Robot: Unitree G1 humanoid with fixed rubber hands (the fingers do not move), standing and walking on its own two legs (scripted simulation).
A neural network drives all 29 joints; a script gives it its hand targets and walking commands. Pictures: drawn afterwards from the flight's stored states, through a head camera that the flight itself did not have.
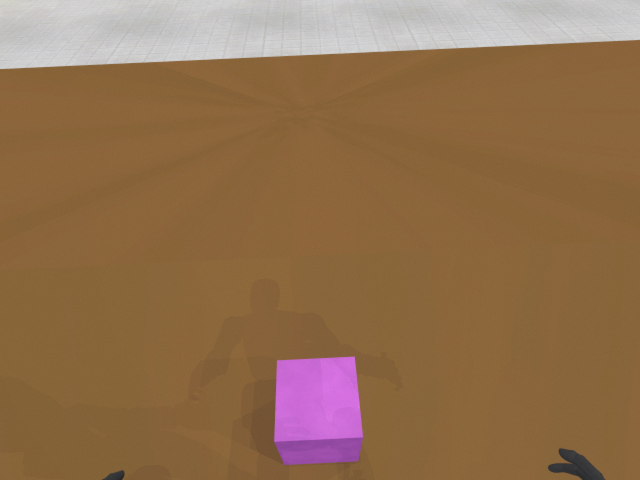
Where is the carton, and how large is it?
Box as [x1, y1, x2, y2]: [274, 357, 362, 464]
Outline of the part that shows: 354,357 277,360 274,441 284,464 354,461 358,459 362,439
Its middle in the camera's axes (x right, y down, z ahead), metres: +0.00 +0.49 +1.08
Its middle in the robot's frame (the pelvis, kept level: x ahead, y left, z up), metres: +0.40 +0.04 -0.66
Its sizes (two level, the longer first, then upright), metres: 0.210 0.200 0.250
